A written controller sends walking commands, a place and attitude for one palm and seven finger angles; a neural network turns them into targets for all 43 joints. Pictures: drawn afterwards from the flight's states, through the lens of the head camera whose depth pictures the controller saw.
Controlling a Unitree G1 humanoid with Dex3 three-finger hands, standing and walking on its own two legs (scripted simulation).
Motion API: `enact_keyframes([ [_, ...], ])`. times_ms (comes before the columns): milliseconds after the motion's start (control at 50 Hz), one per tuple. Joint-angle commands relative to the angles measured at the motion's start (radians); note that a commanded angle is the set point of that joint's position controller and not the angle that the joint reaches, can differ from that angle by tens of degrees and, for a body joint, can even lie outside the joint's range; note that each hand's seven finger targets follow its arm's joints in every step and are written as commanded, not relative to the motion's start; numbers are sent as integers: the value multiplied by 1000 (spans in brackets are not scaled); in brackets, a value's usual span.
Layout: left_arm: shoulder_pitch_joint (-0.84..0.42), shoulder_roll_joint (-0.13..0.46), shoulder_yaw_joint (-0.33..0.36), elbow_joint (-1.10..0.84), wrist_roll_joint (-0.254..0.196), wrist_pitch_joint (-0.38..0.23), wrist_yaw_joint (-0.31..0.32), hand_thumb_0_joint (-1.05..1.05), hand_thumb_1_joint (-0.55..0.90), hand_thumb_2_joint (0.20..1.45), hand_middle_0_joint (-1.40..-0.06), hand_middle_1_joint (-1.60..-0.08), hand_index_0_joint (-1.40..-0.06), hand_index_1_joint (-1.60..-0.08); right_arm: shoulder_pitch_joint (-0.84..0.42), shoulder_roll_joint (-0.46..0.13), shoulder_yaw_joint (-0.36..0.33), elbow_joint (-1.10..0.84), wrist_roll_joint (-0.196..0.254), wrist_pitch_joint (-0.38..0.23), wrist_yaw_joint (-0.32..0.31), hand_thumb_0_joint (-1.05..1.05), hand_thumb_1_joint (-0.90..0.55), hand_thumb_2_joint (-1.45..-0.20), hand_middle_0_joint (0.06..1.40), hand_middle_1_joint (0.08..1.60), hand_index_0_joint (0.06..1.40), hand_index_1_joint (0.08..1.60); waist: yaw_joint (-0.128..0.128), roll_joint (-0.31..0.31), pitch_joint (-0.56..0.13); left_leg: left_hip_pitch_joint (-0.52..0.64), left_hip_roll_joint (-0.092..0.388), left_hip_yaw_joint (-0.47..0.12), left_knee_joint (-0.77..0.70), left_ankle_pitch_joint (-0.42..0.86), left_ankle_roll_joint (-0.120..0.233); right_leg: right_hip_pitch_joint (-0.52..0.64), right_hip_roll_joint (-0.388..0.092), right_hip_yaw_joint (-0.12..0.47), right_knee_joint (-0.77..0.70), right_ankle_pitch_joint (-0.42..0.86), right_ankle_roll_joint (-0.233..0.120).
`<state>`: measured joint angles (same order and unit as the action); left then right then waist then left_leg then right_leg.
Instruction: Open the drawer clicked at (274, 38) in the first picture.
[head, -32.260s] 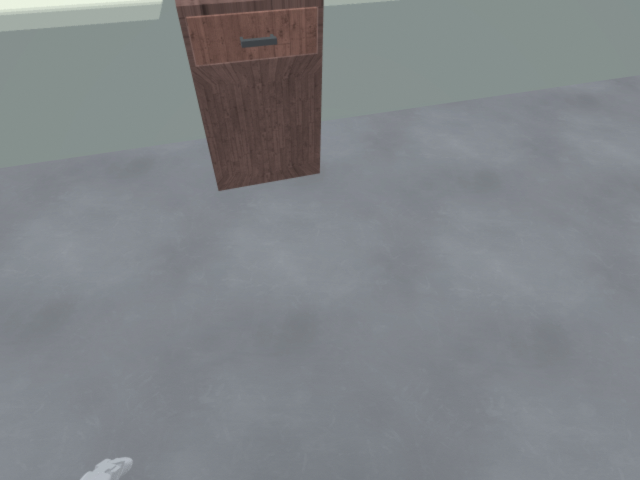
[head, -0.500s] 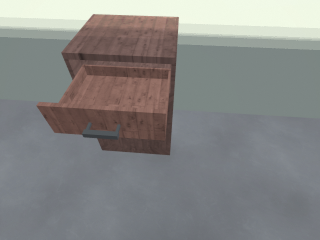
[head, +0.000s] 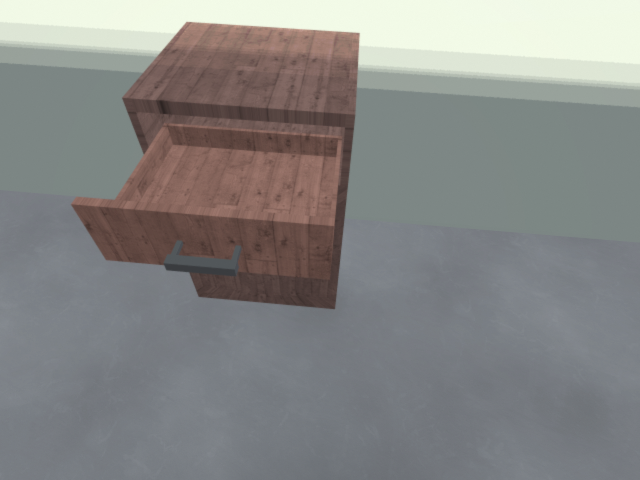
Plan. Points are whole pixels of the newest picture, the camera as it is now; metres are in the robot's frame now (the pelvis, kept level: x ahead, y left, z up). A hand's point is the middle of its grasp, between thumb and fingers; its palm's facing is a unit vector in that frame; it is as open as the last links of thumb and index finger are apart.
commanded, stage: look to check the result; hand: left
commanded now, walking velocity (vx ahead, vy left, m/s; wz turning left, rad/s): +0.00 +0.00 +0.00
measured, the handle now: (204, 256) +0.49 +0.24 -0.09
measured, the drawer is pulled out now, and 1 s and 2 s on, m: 0.30 0.30 0.30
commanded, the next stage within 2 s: stand and wait in 0.46 s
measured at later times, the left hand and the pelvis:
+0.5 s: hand out of the picture -0.01 +0.15 -0.18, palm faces +0.05 -0.99 -0.16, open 7.4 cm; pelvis +0.01 +0.00 +0.00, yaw +0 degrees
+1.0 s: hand out of the picture +0.00 +0.15 -0.18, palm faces +0.05 -0.98 -0.17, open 7.4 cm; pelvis +0.02 +0.00 +0.00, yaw +0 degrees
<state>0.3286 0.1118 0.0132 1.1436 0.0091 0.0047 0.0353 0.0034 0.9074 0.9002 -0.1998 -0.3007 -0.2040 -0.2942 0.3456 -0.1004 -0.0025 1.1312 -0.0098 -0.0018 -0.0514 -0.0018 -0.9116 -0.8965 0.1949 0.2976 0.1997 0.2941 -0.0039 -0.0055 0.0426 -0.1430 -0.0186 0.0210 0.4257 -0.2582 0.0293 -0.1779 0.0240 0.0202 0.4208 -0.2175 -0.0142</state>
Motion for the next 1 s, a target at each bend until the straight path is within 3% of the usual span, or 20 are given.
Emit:
enact_keyframes([
  [0, 82, 83, 13, -18, 3, -12, 7, 0, 900, 900, -200, -300, -200, -300, 90, -73, -12, -13, 2, -12, -2, 0, -900, -900, 200, 300, 200, 300, 0, 25, 82, -47, 101, -98, -98, 80, 23, -46, -89, 70, -73, 63, -37],
  [180, 79, 82, 14, -21, 3, -15, 9, 0, 900, 900, -200, -300, -200, -300, 85, -72, -15, -14, 2, -14, -2, 0, -900, -900, 200, 300, 200, 300, -1, 12, 52, -24, 102, -93, -89, 126, 23, -34, -88, 74, -64, 107, -36],
  [980, 63, 86, 19, -23, 2, -18, 10, 0, 900, 900, -200, -300, -200, -300, 67, -73, -16, -6, 2, -16, -5, 0, -900, -900, 200, 300, 200, 300, 0, 22, 52, 6, 102, -80, -88, 183, 16, -15, -92, 71, -66, 161, -35],
])
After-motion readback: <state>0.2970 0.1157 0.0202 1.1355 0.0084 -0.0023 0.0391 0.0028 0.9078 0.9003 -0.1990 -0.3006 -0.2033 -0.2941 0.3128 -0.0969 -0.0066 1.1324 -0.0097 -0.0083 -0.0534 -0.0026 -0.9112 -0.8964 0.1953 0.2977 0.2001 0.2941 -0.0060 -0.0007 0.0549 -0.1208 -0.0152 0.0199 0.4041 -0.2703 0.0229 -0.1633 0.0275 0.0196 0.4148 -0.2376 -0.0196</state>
